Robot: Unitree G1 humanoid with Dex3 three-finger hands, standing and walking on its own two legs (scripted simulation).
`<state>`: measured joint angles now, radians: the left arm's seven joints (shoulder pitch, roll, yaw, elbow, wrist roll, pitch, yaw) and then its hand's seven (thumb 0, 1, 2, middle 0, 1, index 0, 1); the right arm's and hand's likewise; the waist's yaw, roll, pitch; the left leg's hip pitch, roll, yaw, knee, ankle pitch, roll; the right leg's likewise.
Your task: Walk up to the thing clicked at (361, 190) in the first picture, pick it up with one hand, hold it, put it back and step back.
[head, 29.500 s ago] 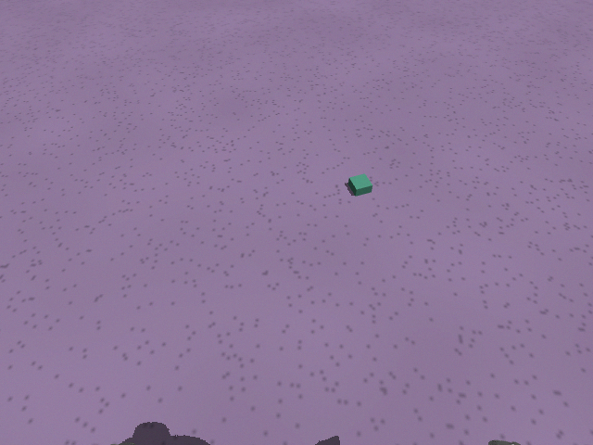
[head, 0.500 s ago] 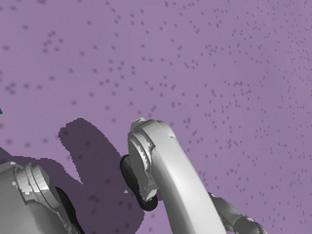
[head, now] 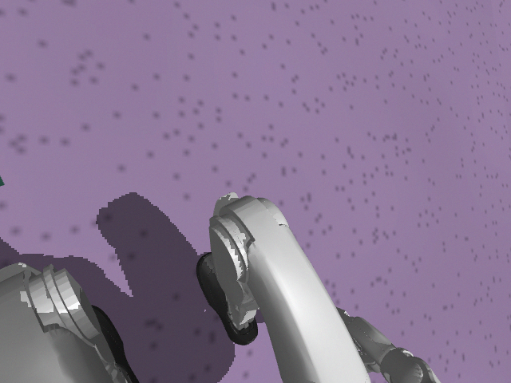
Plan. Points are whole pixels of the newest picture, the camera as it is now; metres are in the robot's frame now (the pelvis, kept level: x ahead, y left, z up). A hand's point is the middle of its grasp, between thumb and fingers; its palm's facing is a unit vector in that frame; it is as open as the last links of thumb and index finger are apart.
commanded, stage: open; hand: left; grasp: from above
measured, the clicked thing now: out of the picture +0.46 +0.30 -0.28
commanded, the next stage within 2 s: withdraw in 0.16 s
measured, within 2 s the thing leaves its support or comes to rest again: neither
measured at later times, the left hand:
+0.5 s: hand out of the picture +0.47 +0.32 -0.21, palm faces -0.33 -0.13 -0.93, open 14.2 cm
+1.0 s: hand out of the picture +0.42 +0.32 -0.08, palm faces -0.48 -0.13 -0.87, open 14.0 cm
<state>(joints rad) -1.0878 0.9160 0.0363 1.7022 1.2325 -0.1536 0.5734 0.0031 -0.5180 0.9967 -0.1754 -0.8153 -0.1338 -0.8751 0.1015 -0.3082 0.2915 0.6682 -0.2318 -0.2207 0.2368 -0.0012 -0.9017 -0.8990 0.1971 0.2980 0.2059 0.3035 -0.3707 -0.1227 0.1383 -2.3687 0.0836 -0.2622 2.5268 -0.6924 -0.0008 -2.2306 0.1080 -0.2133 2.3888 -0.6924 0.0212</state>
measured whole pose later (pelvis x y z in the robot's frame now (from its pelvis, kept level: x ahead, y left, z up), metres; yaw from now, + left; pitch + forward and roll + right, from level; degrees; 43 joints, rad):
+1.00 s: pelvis -0.01 -0.01 +0.06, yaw +7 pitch +32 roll -7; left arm -1.03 0.65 -0.09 1.38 1.12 -0.05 0.20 0.00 -0.50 0.98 -0.09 -0.99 -0.10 -1.00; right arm 0.15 -0.29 0.10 0.67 -0.10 -0.02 0.13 0.00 -0.91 -0.90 0.20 0.30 0.21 0.30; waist -0.22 0.00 -0.08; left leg -2.24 0.07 -0.13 2.28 -0.62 0.00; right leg -2.14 0.06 -0.11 2.23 -0.67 0.00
